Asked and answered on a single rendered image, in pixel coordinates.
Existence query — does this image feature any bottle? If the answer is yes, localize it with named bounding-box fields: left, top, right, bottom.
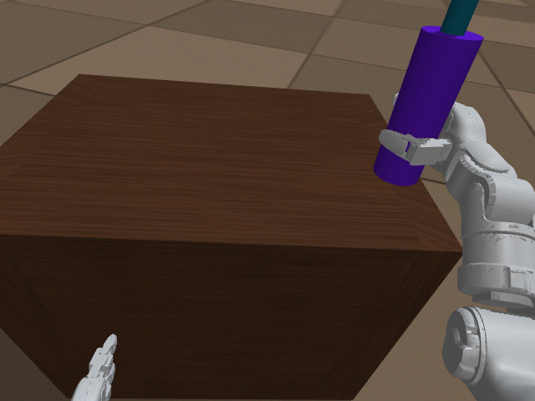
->
left=373, top=0, right=484, bottom=186

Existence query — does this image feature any right robot hand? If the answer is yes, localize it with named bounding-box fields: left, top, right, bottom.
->
left=379, top=93, right=487, bottom=173

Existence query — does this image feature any left robot hand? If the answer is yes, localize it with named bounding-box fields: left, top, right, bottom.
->
left=71, top=334, right=117, bottom=401

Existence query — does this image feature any right robot arm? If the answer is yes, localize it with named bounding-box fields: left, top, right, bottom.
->
left=442, top=140, right=535, bottom=401

